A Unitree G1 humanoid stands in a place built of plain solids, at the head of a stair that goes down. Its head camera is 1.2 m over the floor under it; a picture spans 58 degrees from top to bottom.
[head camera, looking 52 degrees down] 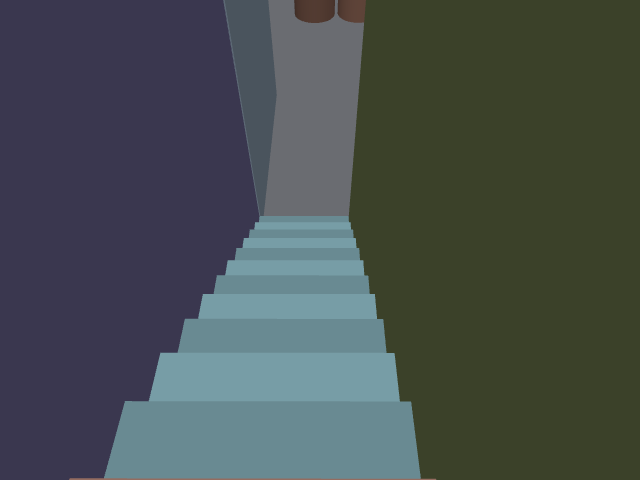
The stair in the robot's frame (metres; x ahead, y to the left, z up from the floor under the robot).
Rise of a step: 0.19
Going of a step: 0.25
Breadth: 0.90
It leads straight ahead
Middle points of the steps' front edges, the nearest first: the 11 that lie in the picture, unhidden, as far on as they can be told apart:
0.44 0.16 -0.19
0.69 0.16 -0.38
0.93 0.16 -0.57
1.18 0.16 -0.76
1.42 0.16 -0.95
1.67 0.16 -1.15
1.91 0.16 -1.34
2.16 0.16 -1.53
2.40 0.16 -1.72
2.65 0.16 -1.91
2.89 0.16 -2.10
